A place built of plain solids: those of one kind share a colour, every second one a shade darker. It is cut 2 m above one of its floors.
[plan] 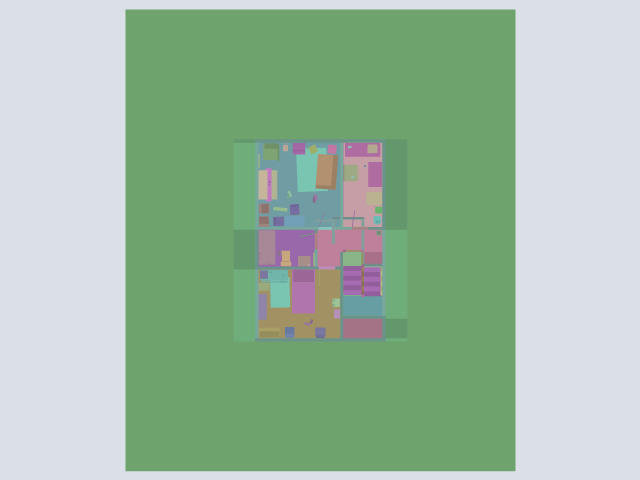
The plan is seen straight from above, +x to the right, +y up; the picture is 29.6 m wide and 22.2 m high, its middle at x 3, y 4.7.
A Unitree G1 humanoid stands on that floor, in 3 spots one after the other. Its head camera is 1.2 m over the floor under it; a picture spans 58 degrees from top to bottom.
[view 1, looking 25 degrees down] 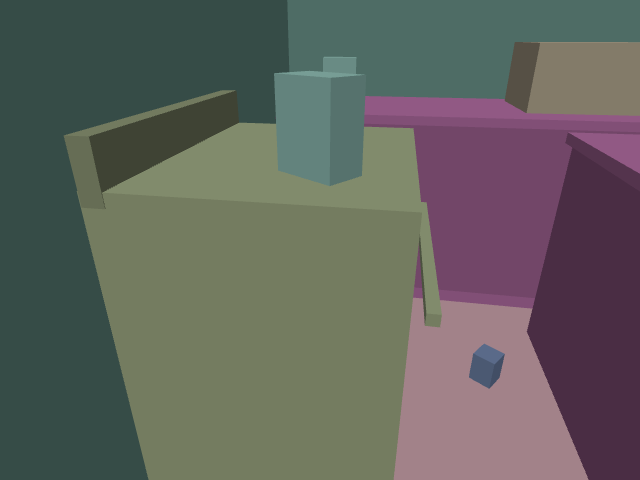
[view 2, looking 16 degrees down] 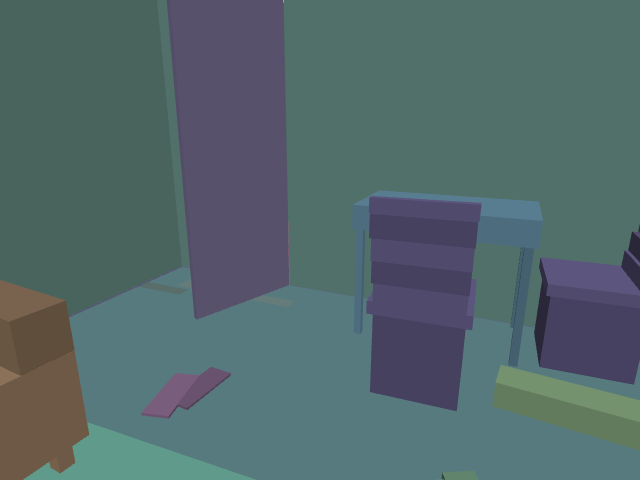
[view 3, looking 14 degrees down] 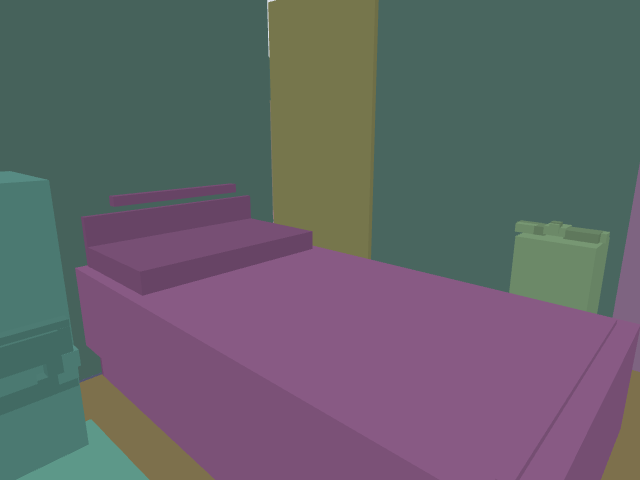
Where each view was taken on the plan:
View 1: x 4.67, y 6.72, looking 100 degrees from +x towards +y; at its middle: range_flat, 0.78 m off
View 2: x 1.52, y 7.92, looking -66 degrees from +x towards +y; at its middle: wall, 2.99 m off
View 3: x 1.07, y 1.18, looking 43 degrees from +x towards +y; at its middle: leaf_bedroom_door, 2.65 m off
